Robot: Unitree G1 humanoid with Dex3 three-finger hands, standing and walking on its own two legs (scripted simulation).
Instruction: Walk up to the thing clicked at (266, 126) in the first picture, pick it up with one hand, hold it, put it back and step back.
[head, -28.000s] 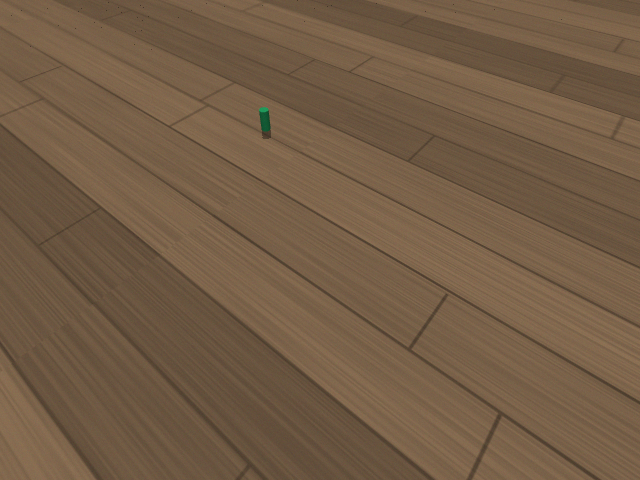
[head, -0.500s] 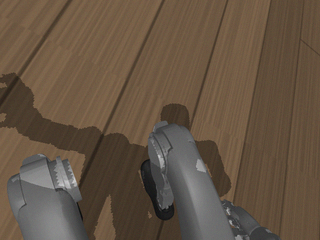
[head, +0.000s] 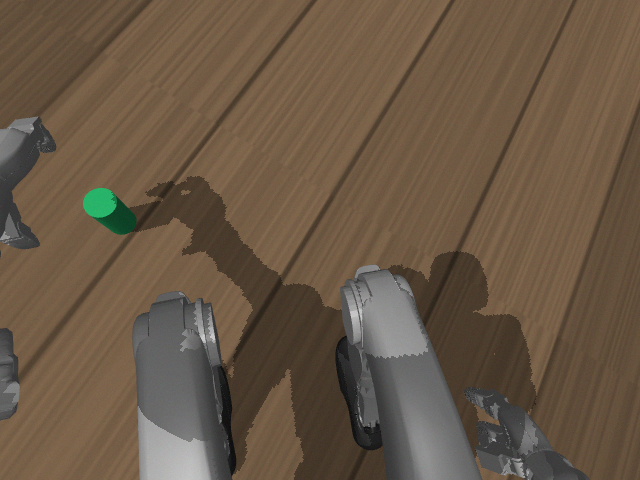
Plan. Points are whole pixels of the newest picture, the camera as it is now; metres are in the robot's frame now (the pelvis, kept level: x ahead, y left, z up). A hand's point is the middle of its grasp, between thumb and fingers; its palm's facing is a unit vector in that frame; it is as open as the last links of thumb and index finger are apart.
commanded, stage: withdraw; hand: left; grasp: from above
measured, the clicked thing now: (112, 213) +0.49 +0.29 -0.33
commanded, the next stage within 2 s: home in 0.32 s
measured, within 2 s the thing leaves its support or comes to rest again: neither
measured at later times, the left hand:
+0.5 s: hand (50, 179) +0.50 +0.32 -0.18, palm faces -0.34 -0.04 -0.94, open 13.4 cm
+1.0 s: hand out of the picture +0.35 +0.32 +0.00, palm faces -0.24 -0.63 -0.74, open 8.3 cm
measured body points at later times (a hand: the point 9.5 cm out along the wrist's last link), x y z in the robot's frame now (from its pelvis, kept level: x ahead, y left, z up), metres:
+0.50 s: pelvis -0.01 +0.00 -0.05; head +0.23 +0.07 +0.32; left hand +0.51 +0.32 -0.12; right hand +0.02 -0.27 -0.15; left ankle +0.09 +0.13 -0.35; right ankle +0.10 -0.14 -0.35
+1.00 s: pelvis +0.01 +0.01 +0.10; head +0.19 +0.08 +0.51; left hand +0.36 +0.35 +0.04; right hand +0.20 -0.25 +0.00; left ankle +0.09 +0.13 -0.35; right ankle +0.10 -0.14 -0.35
